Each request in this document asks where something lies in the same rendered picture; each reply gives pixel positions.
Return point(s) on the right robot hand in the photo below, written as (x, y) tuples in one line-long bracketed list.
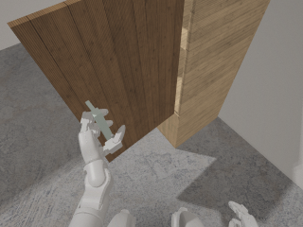
[(247, 220)]

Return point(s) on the right robot shin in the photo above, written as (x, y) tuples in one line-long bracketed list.
[(182, 209)]

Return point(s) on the robot left forearm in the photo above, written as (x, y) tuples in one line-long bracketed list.
[(94, 203)]

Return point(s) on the robot shin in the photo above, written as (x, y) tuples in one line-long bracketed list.
[(125, 211), (182, 209)]

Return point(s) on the cupboard door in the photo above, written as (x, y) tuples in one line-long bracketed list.
[(121, 55)]

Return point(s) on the handle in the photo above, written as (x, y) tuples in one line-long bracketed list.
[(99, 118)]

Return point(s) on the left robot shin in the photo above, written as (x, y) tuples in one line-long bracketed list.
[(125, 211)]

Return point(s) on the left robot hand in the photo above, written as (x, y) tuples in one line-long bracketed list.
[(88, 138)]

